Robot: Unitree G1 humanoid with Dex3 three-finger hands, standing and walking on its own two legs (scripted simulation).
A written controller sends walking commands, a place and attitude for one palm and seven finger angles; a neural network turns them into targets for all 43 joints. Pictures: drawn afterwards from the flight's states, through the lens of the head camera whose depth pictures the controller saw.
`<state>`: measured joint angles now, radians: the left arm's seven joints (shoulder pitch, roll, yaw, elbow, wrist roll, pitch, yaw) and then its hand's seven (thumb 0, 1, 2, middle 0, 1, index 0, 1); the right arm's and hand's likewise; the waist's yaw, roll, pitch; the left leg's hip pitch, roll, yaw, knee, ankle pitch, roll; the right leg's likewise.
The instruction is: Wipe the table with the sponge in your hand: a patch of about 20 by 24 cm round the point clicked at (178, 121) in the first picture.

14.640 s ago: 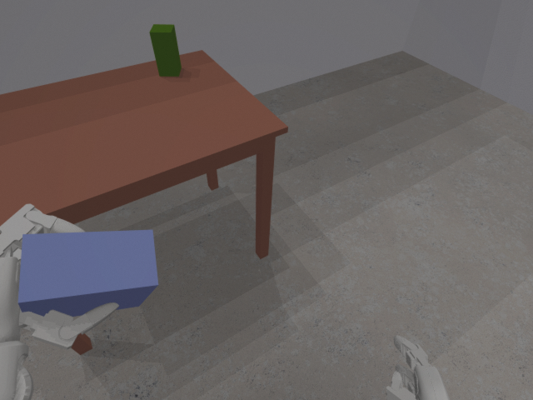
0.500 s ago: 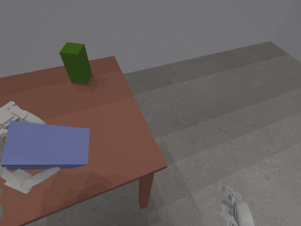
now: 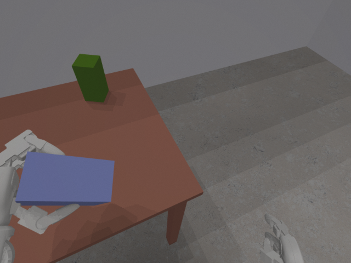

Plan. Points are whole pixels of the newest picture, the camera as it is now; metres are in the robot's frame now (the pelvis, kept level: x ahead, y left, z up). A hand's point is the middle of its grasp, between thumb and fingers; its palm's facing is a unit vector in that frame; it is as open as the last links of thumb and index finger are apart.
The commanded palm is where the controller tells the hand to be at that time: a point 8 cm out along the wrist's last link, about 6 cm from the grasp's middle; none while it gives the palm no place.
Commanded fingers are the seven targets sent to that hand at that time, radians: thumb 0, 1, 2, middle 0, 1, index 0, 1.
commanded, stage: come to a stop and stand still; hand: left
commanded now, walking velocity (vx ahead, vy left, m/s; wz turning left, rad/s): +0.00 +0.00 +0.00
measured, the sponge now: (79, 183) +0.23 +0.18 +0.13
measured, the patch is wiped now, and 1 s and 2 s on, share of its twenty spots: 0.00 0.00 0.00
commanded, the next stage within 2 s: look again from close up in 0.58 s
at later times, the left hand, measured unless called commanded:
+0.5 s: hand out of the picture +0.21 +0.30 +0.16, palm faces +0.38 -0.85 -0.36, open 10.5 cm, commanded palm +0.15 +0.32 +0.18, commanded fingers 0.00 0.10 1.30 -1.20 -1.60 -1.20 -1.60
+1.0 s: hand (3, 181) +0.21 +0.28 +0.16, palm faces +0.37 -0.85 -0.38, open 10.5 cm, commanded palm +0.15 +0.31 +0.18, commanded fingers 0.00 0.10 1.30 -1.20 -1.60 -1.20 -1.60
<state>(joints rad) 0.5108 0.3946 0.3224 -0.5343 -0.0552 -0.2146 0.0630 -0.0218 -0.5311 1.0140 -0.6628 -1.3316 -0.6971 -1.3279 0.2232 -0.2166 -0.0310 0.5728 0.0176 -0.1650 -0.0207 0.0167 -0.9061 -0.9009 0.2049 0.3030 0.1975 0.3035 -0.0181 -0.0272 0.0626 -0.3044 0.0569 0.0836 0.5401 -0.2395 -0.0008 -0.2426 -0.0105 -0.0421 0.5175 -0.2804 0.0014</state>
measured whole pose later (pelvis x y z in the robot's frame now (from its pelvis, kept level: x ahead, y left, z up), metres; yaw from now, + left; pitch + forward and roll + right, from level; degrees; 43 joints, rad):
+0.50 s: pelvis +0.00 +0.04 +0.01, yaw +1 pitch -1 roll -2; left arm 0.41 0.40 0.36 -0.49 -0.03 -0.20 0.10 -0.02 -0.53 1.01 -0.66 -1.33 -0.70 -1.33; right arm 0.18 -0.16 0.04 0.56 0.00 -0.16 -0.02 0.02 -0.90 -0.90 0.21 0.30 0.20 0.30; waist 0.02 -0.06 0.05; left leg -0.27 0.01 0.08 0.49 -0.21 0.05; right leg -0.17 -0.05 -0.05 0.40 -0.21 0.05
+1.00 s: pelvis +0.00 +0.03 +0.01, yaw +1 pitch -1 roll -2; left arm 0.45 0.38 0.35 -0.48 -0.03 -0.19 0.11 -0.02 -0.53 1.02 -0.66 -1.33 -0.70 -1.32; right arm 0.22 -0.19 0.01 0.59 0.01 -0.14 -0.03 0.02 -0.90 -0.90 0.21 0.30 0.20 0.30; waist 0.00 -0.03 0.05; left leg -0.26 0.02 0.08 0.47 -0.20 0.04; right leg -0.16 -0.04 -0.05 0.38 -0.20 0.04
